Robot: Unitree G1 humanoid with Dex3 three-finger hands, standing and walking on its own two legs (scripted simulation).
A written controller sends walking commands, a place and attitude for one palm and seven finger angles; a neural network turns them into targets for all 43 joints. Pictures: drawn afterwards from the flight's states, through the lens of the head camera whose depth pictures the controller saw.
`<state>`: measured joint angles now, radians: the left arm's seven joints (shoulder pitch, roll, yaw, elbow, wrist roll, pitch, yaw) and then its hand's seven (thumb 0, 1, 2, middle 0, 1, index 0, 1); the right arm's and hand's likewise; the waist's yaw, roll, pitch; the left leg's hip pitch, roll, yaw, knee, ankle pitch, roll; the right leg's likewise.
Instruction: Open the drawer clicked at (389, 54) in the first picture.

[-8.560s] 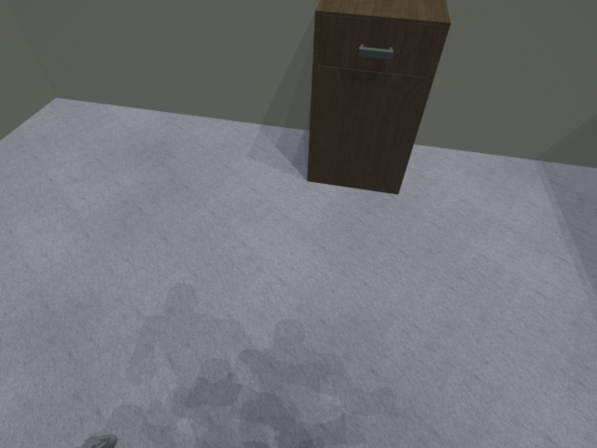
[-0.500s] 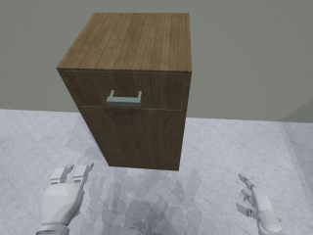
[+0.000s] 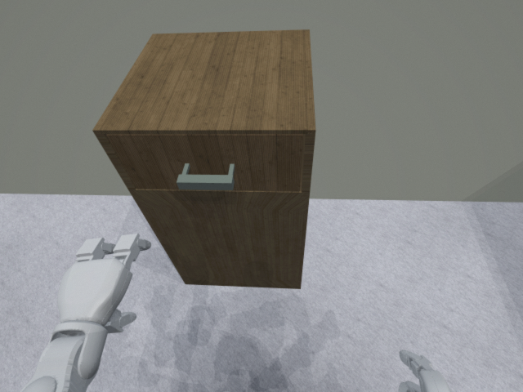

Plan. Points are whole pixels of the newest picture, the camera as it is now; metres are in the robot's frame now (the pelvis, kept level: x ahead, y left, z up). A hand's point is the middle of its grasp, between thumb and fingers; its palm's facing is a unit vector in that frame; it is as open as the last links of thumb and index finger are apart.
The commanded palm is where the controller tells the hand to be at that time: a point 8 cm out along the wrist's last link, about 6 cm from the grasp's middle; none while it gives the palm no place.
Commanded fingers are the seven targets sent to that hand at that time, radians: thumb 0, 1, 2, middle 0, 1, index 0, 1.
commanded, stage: raise the hand with hooked fingers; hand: left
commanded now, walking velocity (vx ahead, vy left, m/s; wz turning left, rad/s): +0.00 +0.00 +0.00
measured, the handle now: (207, 175) +0.55 +0.18 -0.04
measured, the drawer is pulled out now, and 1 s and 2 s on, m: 0.00 0.00 0.00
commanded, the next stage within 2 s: move the hooked fingers above the handle in 0.98 s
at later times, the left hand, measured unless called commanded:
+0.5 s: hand (96, 237) +0.30 +0.27 +0.09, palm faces +0.05 -0.08 -1.00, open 13.7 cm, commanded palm +0.28 +0.27 +0.15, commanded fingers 0.00 -0.50 0.30 -0.30 -1.20 -0.30 -1.20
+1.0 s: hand (102, 232) +0.31 +0.26 +0.09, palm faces +0.05 -0.08 -1.00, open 13.8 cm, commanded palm +0.28 +0.26 +0.15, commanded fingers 0.00 -0.50 0.30 -0.30 -1.20 -0.30 -1.20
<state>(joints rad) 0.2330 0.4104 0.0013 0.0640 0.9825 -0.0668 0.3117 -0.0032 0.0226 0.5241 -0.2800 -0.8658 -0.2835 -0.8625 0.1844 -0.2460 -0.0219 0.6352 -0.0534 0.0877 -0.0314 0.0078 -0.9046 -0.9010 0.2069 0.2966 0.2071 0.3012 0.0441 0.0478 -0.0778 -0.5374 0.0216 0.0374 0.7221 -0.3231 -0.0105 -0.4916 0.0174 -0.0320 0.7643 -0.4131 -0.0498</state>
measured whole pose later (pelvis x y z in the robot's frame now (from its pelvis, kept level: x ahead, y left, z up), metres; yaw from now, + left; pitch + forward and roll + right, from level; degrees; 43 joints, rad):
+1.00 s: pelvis +0.01 +0.02 +0.02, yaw +1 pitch +4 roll +0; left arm -0.06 0.47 -0.05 0.09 0.93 0.00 0.14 0.00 -0.49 0.30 -0.32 -1.20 -0.32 -1.20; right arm 0.16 -0.26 -0.03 0.65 0.00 0.14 -0.02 0.01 -0.91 -0.90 0.20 0.30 0.20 0.30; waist 0.07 0.07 -0.02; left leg -0.35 -0.01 0.03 0.52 -0.24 0.02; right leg -0.29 0.00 -0.03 0.55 -0.32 -0.02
